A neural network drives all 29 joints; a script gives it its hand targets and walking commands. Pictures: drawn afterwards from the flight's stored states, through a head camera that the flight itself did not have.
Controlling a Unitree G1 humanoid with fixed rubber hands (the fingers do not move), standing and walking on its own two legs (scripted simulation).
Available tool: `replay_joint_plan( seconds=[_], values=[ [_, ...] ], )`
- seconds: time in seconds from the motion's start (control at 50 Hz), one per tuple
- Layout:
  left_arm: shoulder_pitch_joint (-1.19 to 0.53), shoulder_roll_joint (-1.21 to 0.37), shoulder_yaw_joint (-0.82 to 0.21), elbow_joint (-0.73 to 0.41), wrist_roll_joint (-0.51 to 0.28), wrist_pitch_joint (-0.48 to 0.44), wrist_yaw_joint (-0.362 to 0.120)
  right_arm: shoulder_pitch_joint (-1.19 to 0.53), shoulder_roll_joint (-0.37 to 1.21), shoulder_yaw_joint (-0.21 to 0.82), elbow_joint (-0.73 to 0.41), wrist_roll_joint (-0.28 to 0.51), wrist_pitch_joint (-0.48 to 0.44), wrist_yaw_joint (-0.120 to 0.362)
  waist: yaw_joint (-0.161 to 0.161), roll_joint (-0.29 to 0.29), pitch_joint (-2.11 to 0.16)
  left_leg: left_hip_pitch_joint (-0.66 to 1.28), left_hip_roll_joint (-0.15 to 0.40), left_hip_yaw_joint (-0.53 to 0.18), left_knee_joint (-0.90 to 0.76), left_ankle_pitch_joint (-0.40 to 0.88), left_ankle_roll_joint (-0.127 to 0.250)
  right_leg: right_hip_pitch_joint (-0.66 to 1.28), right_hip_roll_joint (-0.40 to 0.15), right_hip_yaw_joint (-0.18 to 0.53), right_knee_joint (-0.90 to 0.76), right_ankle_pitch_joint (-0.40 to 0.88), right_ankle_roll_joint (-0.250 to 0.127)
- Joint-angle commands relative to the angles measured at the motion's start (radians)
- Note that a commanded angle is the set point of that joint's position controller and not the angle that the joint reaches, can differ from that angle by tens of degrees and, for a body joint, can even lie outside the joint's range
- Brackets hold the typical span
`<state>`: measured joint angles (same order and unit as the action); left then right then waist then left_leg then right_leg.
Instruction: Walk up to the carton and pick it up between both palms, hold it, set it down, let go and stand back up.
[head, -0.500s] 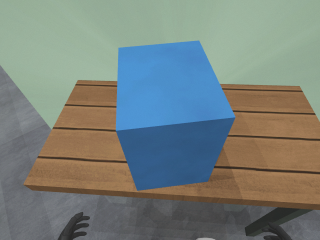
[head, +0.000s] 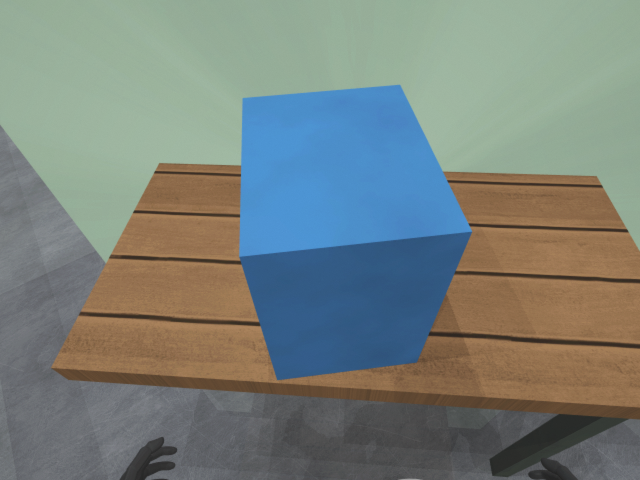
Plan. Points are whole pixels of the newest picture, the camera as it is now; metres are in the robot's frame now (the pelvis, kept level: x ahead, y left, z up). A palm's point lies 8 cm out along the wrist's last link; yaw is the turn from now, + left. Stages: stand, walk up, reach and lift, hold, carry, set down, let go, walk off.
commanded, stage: stand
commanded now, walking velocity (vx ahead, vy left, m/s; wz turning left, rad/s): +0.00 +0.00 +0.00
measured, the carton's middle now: (335, 239) +0.38 +0.00 +0.09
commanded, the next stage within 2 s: walk up in 1.20 s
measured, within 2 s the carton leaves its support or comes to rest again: neither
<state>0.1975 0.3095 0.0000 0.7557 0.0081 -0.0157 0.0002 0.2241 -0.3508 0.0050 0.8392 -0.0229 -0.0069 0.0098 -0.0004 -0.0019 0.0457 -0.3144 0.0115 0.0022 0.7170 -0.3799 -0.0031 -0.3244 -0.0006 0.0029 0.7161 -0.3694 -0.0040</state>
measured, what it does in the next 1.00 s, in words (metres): stands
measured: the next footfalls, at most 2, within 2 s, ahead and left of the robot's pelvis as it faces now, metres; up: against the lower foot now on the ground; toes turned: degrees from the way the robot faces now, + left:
left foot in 1.72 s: -0.11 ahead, +0.16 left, +0.00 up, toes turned -4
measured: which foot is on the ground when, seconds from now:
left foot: down 0.00-1.00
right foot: down 0.00-1.00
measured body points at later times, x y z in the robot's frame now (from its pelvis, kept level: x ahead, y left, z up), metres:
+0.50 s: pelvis -0.01 +0.01 +0.00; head -0.01 +0.02 +0.45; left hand +0.10 +0.29 -0.12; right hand +0.07 -0.28 -0.11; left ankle +0.00 +0.12 -0.72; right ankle +0.01 -0.12 -0.72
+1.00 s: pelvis -0.02 +0.02 +0.01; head -0.02 +0.03 +0.46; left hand +0.08 +0.29 -0.12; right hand +0.05 -0.28 -0.11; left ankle +0.00 +0.12 -0.72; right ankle +0.01 -0.12 -0.72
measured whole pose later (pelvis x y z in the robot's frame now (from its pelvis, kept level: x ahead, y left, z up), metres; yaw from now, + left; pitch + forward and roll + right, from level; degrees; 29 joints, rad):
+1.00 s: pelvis -0.02 +0.02 +0.01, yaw +0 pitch -2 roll -1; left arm 0.20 0.31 0.00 0.87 0.01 -0.01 0.00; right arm 0.22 -0.34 0.01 0.94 -0.02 -0.01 0.01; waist 0.00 0.00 0.04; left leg -0.31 0.01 0.00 0.66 -0.32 0.02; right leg -0.30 0.00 0.00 0.61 -0.28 0.01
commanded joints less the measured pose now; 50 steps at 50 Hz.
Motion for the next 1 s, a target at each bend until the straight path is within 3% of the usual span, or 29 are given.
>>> replay_joint_plan(
  seconds=[0.0, 0.64, 0.98],
  values=[
    [-0.061, 0.234, 0.07, 0.005, 0.001, -0.039, 0.012, -0.08, -0.206, -0.067, -0.038, 0.011, -0.051, -0.02, 0.001, -0.003, -0.108, 0.042, 0.092, -0.123, -0.162, 0.27, 0.087, 0.076, -0.095, 0.126, -0.165, 0.282, -0.077],
    [-0.064, 0.223, 0.063, 0.097, -0.001, -0.027, 0.006, -0.101, -0.222, -0.064, 0.042, 0.007, -0.053, -0.019, 0.01, 0.043, -0.067, 0.015, 0.125, -0.184, -0.285, 0.182, 0.088, 0.107, -0.073, 0.101, -0.202, 0.191, -0.06],
    [-0.065, 0.217, 0.056, 0.133, -0.002, -0.029, 0.003, -0.105, -0.21, -0.061, 0.073, 0.008, -0.053, -0.017, 0.007, 0.037, -0.082, 0.039, 0.125, -0.173, -0.322, 0.18, 0.073, 0.127, -0.085, 0.097, -0.247, 0.191, -0.055]
  ],
)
